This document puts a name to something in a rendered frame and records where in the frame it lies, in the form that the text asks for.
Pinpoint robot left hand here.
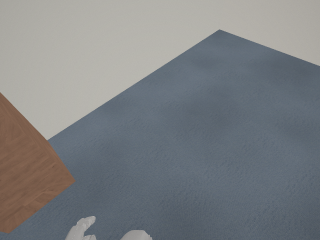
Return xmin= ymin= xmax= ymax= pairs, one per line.
xmin=65 ymin=216 xmax=96 ymax=240

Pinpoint cabinet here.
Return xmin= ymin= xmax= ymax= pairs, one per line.
xmin=0 ymin=92 xmax=75 ymax=234

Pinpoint robot left thigh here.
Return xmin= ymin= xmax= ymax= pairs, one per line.
xmin=120 ymin=230 xmax=152 ymax=240

